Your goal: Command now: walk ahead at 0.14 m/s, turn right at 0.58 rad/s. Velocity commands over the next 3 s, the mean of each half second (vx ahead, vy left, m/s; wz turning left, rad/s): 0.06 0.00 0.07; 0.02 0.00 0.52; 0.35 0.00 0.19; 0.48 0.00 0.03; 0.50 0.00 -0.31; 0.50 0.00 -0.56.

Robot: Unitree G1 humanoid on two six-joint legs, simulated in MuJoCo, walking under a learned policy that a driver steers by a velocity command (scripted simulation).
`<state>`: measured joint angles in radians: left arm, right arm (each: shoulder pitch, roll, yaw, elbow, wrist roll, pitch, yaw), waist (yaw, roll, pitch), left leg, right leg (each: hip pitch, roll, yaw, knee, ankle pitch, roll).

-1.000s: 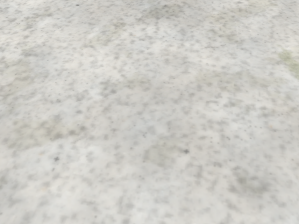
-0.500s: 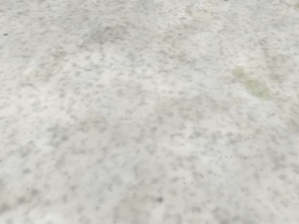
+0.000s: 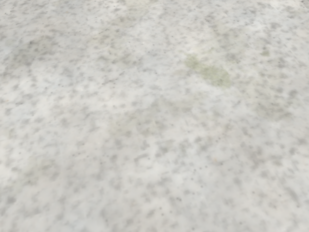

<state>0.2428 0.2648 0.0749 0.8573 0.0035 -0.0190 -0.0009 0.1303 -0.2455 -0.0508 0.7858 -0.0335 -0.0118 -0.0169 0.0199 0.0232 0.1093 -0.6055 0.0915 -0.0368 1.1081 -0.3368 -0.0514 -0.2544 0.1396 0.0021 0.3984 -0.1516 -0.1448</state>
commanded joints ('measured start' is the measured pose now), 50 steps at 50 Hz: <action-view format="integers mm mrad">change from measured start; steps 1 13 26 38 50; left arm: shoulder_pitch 41 52 -58 -33 77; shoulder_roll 150 122 67 276 166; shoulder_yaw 33 -14 -16 16 4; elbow -64 -23 -95 -156 -133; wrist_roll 0 27 11 25 26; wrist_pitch -9 6 55 23 9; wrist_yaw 7 35 31 59 32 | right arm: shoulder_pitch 121 59 130 80 -15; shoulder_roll -77 -90 -172 -103 -143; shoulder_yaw -18 -2 -48 -51 -44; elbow -27 -9 -11 -83 -88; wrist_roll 0 25 27 34 5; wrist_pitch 23 31 39 58 87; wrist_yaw -2 -4 4 14 77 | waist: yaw -34 7 -26 -22 52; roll -66 -110 90 -281 -187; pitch -196 -115 -162 -120 -102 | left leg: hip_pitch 36 250 485 30 22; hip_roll -20 -83 58 -289 -125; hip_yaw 23 47 -285 -90 -9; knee -39 -468 -780 -361 -190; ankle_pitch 71 -1 527 -203 -75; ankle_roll -11 81 285 55 11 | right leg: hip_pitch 112 187 -208 149 271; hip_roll -261 -335 -88 -504 -408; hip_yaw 206 162 29 518 194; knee -42 -8 531 -264 -198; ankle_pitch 784 639 -312 -246 -221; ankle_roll -93 -52 190 -16 -68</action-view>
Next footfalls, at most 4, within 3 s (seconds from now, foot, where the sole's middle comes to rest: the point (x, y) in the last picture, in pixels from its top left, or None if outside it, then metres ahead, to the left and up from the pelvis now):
0.32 left None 0.13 0.14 -0.78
0.74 right None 0.13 -0.07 -0.78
1.20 left None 0.06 0.13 -0.78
1.64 right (144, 220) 0.45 0.11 -0.78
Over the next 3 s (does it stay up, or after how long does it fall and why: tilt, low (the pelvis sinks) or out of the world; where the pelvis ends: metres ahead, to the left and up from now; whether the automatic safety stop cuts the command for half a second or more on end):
stays up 0.94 0.35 0.00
